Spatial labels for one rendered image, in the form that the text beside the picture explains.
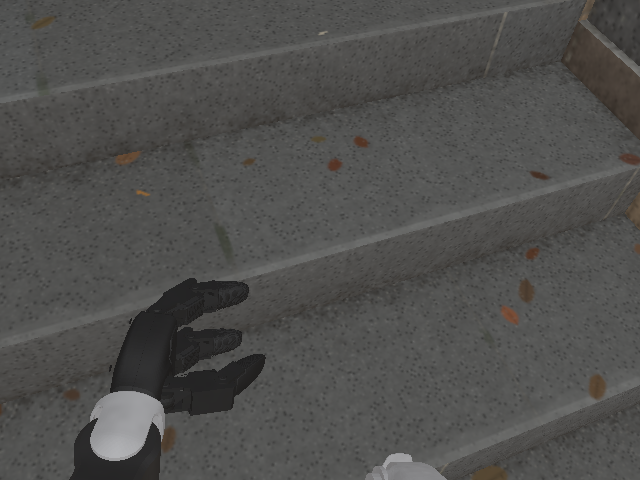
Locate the robot left hand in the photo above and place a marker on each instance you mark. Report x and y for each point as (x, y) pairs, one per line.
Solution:
(153, 352)

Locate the robot right shin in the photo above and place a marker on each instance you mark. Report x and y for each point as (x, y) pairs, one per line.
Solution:
(397, 457)

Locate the left robot forearm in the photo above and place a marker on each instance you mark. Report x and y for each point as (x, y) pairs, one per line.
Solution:
(122, 440)

